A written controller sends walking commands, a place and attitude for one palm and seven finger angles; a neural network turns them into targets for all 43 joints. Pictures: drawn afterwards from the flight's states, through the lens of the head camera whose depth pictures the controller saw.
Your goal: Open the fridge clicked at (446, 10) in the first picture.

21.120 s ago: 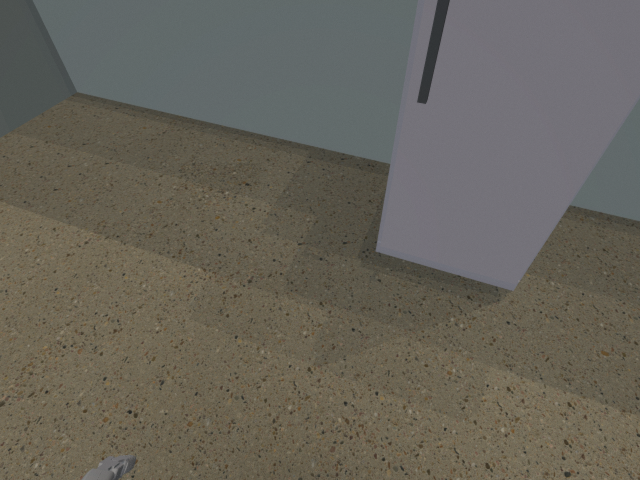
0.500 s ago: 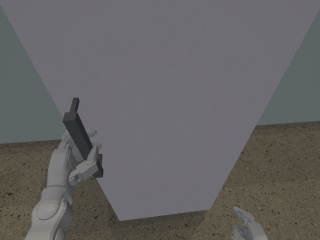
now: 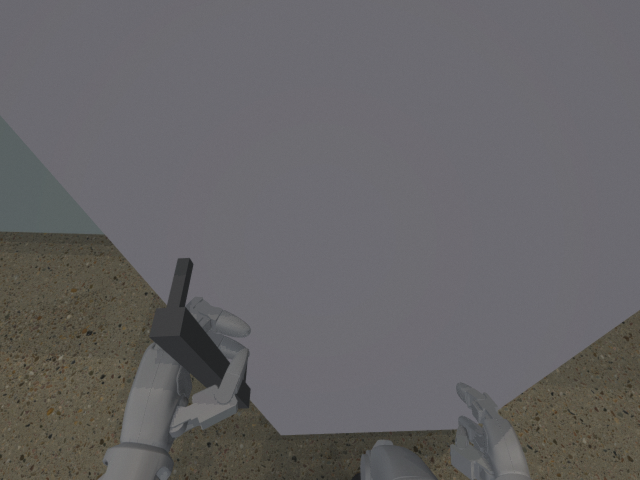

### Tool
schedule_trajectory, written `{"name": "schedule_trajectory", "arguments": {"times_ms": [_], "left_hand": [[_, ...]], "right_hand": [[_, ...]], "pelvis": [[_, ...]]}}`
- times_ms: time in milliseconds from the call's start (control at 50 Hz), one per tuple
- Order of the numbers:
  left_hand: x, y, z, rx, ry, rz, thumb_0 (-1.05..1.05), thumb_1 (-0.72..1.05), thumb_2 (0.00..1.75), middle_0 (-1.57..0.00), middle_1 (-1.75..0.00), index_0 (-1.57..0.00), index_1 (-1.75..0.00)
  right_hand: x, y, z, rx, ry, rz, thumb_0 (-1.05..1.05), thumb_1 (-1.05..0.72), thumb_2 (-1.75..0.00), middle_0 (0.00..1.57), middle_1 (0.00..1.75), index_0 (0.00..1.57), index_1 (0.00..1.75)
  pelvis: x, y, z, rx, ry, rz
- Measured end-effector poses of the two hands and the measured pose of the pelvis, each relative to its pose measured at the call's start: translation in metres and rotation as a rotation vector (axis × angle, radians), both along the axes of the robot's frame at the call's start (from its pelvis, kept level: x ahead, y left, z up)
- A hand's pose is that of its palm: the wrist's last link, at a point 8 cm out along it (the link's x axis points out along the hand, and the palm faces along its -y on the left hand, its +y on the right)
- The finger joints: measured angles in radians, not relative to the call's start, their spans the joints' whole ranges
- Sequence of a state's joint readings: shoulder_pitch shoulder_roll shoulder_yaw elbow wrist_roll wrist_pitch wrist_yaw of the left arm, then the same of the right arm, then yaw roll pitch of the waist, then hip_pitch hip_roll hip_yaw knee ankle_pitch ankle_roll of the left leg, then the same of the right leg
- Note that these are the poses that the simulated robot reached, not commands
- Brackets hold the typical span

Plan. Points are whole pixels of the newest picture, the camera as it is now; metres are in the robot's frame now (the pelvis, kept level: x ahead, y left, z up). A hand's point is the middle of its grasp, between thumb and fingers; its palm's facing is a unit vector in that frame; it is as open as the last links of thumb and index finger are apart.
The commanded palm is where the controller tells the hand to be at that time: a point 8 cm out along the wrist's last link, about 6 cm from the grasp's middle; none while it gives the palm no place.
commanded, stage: walk backward, drawing the door open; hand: left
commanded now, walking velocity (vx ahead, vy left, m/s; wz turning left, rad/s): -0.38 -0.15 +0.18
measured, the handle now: (216, 347) +0.24 +0.12 +0.08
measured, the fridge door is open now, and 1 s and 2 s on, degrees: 6 23 61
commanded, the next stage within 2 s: none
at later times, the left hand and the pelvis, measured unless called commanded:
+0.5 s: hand (236, 426) +0.17 +0.09 +0.08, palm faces +0.35 -0.90 -0.28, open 6.6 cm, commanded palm +0.12 +0.12 +0.09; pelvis -0.07 -0.13 -0.06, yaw +5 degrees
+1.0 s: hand out of the picture +0.06 +0.04 +0.09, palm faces +0.36 -0.91 -0.21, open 6.5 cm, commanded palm +0.00 +0.08 +0.09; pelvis -0.21 -0.17 -0.01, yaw +4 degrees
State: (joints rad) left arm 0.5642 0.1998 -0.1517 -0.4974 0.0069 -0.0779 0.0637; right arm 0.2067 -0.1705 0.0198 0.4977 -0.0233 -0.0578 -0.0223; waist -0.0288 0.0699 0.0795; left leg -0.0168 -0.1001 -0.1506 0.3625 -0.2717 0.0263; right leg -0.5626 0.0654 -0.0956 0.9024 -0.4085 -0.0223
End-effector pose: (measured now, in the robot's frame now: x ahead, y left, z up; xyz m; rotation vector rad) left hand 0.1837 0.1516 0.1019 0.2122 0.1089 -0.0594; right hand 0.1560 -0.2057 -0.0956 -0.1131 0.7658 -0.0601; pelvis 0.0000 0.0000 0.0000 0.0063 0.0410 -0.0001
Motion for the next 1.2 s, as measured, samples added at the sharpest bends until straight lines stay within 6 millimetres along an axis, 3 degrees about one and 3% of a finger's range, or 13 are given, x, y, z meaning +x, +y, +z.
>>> {"name": "schedule_trajectory", "arguments": {"times_ms": [80, 140, 240, 320, 360, 440, 540, 640, 720, 880, 1020, 1100, 1200], "left_hand": [[0.005, -0.001, 0.001, 0.011, -0.027, 0.079, 0.0, 0.59, 0.83, -0.45, -1.39, -0.46, -1.4], [0.007, -0.002, 0.001, 0.013, -0.118, 0.142, 0.03, 0.59, 0.81, -0.45, -1.4, -0.46, -1.4], [-0.001, -0.01, -0.007, -0.072, -0.252, 0.26, 0.04, 0.66, 0.81, -0.45, -1.4, -0.37, -1.4], [-0.012, -0.017, -0.007, -0.052, -0.259, 0.298, 0.03, 0.71, 0.81, -0.45, -1.4, -0.27, -1.39], [-0.019, -0.017, -0.008, -0.017, -0.279, 0.296, 0.02, 0.71, 0.8, -0.45, -1.4, -0.23, -1.38], [-0.038, -0.019, -0.004, 0.086, -0.267, 0.313, -0.01, 0.68, 0.77, -0.45, -1.4, -0.22, -1.36], [-0.064, -0.028, -0.009, 0.111, -0.325, 0.384, -0.03, 0.67, 0.77, -0.45, -1.4, -0.23, -1.35], [-0.09, -0.034, -0.003, 0.106, -0.264, 0.392, -0.02, 0.65, 0.76, -0.45, -1.4, -0.28, -1.37], [-0.106, -0.036, -0.003, 0.083, -0.266, 0.358, -0.01, 0.62, 0.73, -0.45, -1.4, -0.31, -1.39], [-0.137, -0.049, -0.001, 0.027, -0.247, 0.351, 0.01, 0.63, 0.73, -0.45, -1.4, -0.32, -1.39], [-0.172, -0.069, 0.002, 0.046, -0.203, 0.411, 0.01, 0.65, 0.72, -0.4, -1.37, -0.29, -1.39], [-0.196, -0.084, 0.002, 0.067, -0.197, 0.434, -0.01, 0.64, 0.71, -0.39, -1.36, -0.26, -1.39], [-0.228, -0.103, 0.003, 0.06, -0.181, 0.424, -0.02, 0.64, 0.7, -0.37, -1.34, -0.26, -1.38]], "right_hand": [[0.021, 0.008, -0.004, 0.034, -0.032, 0.08, 0.01, -0.91, -0.9, 0.2, 0.3, 0.21, 0.3], [0.025, -0.004, -0.012, 0.001, -0.077, 0.154, 0.01, -0.91, -0.9, 0.21, 0.3, 0.27, 0.34], [0.031, -0.037, -0.014, -0.062, -0.06, 0.234, 0.01, -0.91, -0.9, 0.21, 0.3, 0.29, 0.36], [0.019, -0.07, -0.005, -0.062, -0.066, 0.139, 0.01, -0.91, -0.9, 0.2, 0.3, 0.28, 0.34], [0.013, -0.088, -0.006, -0.086, -0.147, 0.09, 0.01, -0.91, -0.9, 0.2, 0.3, 0.26, 0.33], [-0.01, -0.115, -0.024, -0.074, -0.112, 0.013, 0.01, -0.91, -0.9, 0.2, 0.3, 0.23, 0.32], [-0.045, -0.144, -0.042, -0.105, -0.024, 0.072, 0.01, -0.91, -0.9, 0.2, 0.3, 0.21, 0.31], [-0.089, -0.165, -0.026, -0.158, 0.094, 0.078, 0.01, -0.91, -0.9, 0.2, 0.3, 0.21, 0.31], [-0.113, -0.171, -0.011, -0.187, 0.069, 0.049, 0.02, -0.91, -0.9, 0.2, 0.3, 0.21, 0.3], [-0.151, -0.16, 0.012, -0.129, -0.042, 0.025, 0.01, -0.91, -0.9, 0.2, 0.3, 0.2, 0.3], [-0.189, -0.167, 0.0, -0.051, -0.04, 0.054, 0.01, -0.91, -0.9, 0.2, 0.3, 0.21, 0.3], [-0.211, -0.186, -0.013, -0.043, -0.007, 0.069, 0.01, -0.91, -0.9, 0.21, 0.3, 0.21, 0.3], [-0.246, -0.219, -0.003, -0.094, 0.034, 0.051, 0.01, -0.91, -0.9, 0.21, 0.3, 0.21, 0.3]], "pelvis": [[0.02, -0.017, -0.008, 0.058, -0.079, 0.091], [0.031, -0.032, -0.024, 0.069, -0.117, 0.184], [-0.002, -0.062, -0.035, 0.081, -0.145, 0.153], [-0.027, -0.08, -0.034, 0.073, -0.149, 0.095], [-0.037, -0.084, -0.046, 0.018, -0.14, 0.096], [-0.054, -0.107, -0.051, 0.006, -0.152, 0.112], [-0.085, -0.143, -0.056, -0.003, -0.101, 0.106], [-0.113, -0.15, -0.028, 0.034, -0.051, 0.123], [-0.131, -0.147, -0.023, 0.036, -0.007, 0.135], [-0.175, -0.152, -0.011, -0.009, -0.071, 0.099], [-0.212, -0.178, -0.012, -0.002, -0.056, 0.071], [-0.238, -0.196, -0.015, -0.015, -0.054, 0.073], [-0.262, -0.212, -0.006, 0.047, -0.04, 0.103]]}}
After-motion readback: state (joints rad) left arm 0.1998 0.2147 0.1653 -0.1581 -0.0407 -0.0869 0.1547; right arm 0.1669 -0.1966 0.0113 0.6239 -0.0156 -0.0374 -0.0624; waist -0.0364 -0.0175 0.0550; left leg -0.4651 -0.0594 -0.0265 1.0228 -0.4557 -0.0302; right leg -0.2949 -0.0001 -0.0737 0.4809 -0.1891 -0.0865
